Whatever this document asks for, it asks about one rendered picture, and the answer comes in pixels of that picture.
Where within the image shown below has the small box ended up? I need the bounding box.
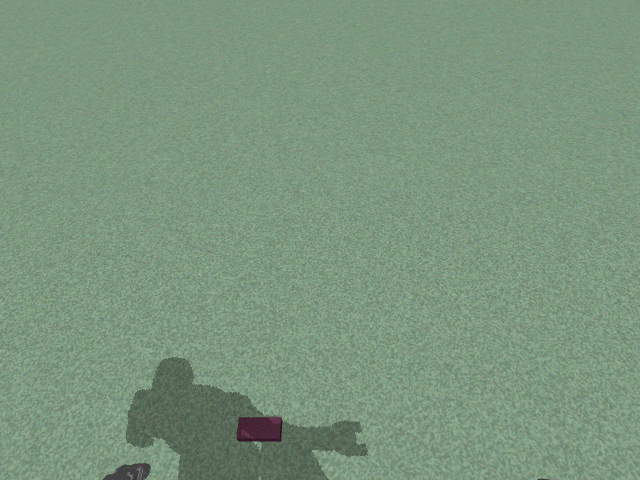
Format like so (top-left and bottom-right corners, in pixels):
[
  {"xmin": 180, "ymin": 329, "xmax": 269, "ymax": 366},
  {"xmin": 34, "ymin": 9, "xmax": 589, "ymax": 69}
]
[{"xmin": 236, "ymin": 417, "xmax": 282, "ymax": 442}]

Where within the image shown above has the left robot hand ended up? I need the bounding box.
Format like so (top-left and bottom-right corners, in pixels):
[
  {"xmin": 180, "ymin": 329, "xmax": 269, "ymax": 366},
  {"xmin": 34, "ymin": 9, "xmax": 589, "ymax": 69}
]
[{"xmin": 103, "ymin": 463, "xmax": 151, "ymax": 480}]

